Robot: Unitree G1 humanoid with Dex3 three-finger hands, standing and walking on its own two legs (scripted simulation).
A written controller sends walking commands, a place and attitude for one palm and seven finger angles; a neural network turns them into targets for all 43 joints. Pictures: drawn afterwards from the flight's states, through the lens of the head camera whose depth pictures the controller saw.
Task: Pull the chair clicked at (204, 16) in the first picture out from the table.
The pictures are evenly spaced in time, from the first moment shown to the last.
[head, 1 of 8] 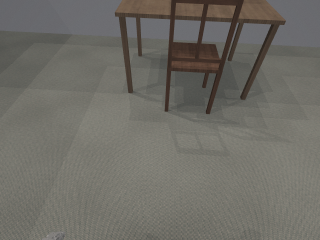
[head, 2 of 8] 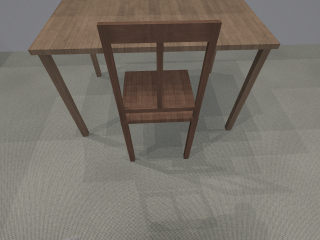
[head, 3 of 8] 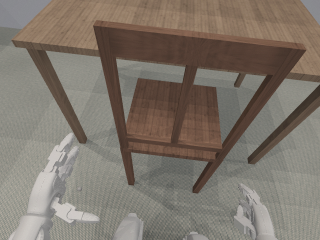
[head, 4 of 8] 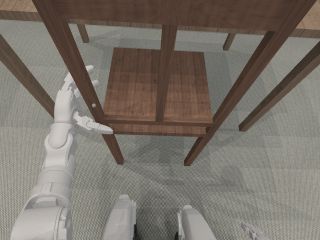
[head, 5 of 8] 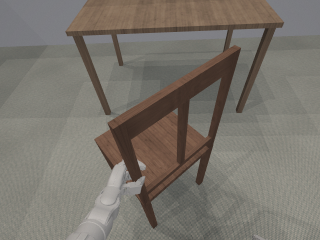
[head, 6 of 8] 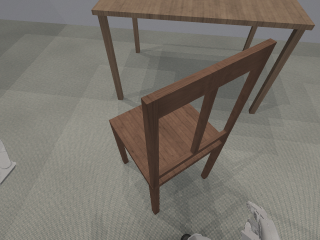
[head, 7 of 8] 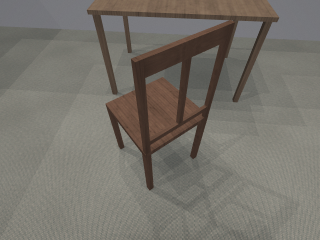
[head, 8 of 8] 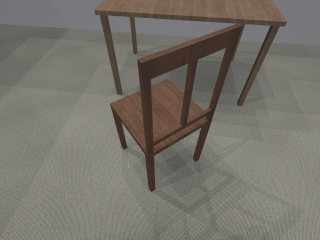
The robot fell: no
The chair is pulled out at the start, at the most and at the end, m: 0.00 0.55 0.55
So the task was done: yes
